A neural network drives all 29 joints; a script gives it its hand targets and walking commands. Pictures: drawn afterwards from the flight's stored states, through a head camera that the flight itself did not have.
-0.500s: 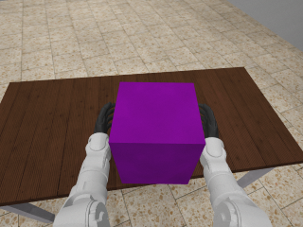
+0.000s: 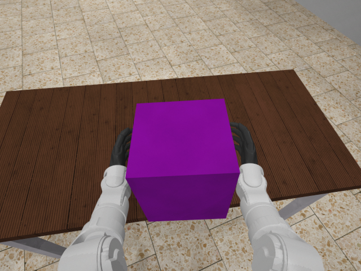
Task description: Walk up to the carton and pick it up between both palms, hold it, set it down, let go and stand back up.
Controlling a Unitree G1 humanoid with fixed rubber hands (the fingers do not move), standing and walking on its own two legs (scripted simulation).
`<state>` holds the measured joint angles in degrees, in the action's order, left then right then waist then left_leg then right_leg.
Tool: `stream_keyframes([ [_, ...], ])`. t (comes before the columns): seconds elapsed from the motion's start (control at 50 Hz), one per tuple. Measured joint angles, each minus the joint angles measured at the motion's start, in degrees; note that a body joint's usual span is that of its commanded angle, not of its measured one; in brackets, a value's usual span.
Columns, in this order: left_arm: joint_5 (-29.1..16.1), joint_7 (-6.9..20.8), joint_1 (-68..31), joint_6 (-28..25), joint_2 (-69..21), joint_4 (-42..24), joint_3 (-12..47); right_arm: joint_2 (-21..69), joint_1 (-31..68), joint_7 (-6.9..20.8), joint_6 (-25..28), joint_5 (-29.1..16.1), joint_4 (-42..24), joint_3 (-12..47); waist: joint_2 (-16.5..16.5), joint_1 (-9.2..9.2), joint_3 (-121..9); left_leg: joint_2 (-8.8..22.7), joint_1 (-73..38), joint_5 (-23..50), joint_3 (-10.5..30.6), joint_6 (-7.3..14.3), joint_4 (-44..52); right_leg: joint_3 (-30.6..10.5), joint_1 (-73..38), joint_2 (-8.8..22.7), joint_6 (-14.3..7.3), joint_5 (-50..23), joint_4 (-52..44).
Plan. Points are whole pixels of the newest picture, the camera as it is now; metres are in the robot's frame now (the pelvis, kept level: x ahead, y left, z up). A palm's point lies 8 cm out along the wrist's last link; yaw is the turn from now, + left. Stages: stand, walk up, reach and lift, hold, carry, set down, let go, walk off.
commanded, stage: set down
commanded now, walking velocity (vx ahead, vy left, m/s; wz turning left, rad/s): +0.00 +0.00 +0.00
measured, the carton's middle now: (183, 164) +0.38 +0.03 -0.04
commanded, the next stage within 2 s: none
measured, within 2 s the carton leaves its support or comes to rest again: rests again in 0.98 s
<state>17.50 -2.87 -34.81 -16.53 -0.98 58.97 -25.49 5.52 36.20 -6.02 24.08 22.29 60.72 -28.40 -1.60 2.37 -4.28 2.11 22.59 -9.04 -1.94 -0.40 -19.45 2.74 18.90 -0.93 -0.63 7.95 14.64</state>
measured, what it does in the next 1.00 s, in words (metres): stands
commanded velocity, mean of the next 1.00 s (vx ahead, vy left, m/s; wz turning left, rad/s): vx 0.00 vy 0.00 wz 0.00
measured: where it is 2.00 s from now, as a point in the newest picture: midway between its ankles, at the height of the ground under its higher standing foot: outside the picture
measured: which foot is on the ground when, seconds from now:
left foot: down 0.00-1.00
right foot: down 0.00-1.00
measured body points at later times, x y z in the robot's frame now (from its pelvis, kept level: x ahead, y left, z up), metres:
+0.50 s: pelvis -0.01 +0.00 +0.00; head +0.07 +0.02 +0.44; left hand +0.37 +0.18 -0.01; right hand +0.39 -0.12 +0.01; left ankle -0.01 +0.12 -0.75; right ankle -0.02 -0.11 -0.75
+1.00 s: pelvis -0.01 +0.00 +0.00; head +0.08 +0.03 +0.44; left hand +0.37 +0.18 -0.01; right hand +0.38 -0.12 +0.01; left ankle -0.01 +0.12 -0.75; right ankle -0.02 -0.11 -0.75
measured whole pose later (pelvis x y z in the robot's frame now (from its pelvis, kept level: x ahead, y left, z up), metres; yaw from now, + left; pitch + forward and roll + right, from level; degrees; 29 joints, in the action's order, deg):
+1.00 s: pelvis -0.01 +0.00 +0.00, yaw +1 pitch +13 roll -1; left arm 25.4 -1.5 -36.7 -19.8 -3.7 57.4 -32.4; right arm 7.4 36.4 -2.7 28.0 29.7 58.7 -38.3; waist -2.2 1.8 -3.0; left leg 1.9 25.5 -8.5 -2.7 0.1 -20.7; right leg 3.6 22.3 -0.1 -0.4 8.6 17.5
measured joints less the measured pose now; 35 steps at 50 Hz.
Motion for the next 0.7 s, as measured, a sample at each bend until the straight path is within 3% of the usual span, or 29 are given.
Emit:
stream_keyframes([
  [0.32,3.5,-0.2,-1.9,-2.2,-0.4,2.4,-3.0,0.5,1.1,0.9,1.7,4.7,0.5,-5.3,0.0,-0.02,-0.1,-0.1,1.6,0.3,-0.3,0.2,-0.7,0.3,1.8,0.3,0.1,0.2,1.4],
  [0.7,6.5,1.0,-2.2,-2.8,-1.9,0.3,-6.1,1.4,0.8,2.6,3.1,7.6,-0.9,-9.1,-0.6,-0.23,1.1,-0.2,1.8,0.6,-0.6,0.4,-0.7,0.6,2.2,0.6,0.2,0.3,2.0],
])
